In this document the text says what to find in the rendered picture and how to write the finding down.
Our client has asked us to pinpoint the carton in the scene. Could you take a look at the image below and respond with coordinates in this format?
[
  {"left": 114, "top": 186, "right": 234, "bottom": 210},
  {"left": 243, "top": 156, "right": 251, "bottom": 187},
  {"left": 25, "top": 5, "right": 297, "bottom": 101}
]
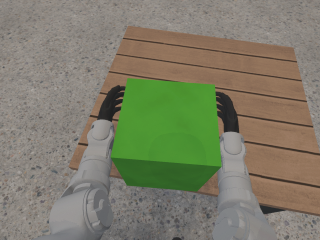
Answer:
[{"left": 110, "top": 78, "right": 222, "bottom": 192}]

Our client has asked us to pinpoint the left robot upper arm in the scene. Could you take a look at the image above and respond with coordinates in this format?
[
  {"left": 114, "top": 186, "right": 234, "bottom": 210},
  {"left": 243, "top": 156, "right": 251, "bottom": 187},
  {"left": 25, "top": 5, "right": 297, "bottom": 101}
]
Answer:
[{"left": 32, "top": 187, "right": 114, "bottom": 240}]

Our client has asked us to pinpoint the left robot forearm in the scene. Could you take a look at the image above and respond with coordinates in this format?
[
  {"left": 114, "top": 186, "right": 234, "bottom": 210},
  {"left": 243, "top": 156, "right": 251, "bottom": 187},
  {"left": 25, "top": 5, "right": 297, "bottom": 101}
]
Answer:
[{"left": 49, "top": 119, "right": 115, "bottom": 232}]

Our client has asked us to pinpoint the right robot upper arm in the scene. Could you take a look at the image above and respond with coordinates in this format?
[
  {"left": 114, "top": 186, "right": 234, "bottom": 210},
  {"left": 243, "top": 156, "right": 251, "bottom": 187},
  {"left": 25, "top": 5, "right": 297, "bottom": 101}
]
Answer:
[{"left": 212, "top": 206, "right": 278, "bottom": 240}]

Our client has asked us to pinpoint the left robot hand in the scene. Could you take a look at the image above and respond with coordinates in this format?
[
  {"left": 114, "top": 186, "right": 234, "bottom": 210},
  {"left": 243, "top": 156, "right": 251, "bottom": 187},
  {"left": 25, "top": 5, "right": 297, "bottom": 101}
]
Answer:
[{"left": 97, "top": 85, "right": 126, "bottom": 122}]

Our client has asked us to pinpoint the table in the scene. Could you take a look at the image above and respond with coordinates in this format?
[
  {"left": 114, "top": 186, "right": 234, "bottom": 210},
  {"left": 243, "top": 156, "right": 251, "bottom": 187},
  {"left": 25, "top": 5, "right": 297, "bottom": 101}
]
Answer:
[{"left": 68, "top": 25, "right": 320, "bottom": 217}]

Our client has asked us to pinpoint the right robot hand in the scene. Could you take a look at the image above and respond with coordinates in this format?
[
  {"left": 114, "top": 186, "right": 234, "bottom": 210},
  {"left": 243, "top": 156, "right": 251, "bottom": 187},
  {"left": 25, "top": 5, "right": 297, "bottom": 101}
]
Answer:
[{"left": 215, "top": 91, "right": 239, "bottom": 133}]

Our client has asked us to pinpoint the right robot forearm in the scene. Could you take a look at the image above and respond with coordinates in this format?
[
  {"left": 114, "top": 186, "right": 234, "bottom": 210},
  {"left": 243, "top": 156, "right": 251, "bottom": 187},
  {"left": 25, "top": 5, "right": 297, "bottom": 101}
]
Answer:
[{"left": 217, "top": 131, "right": 270, "bottom": 225}]

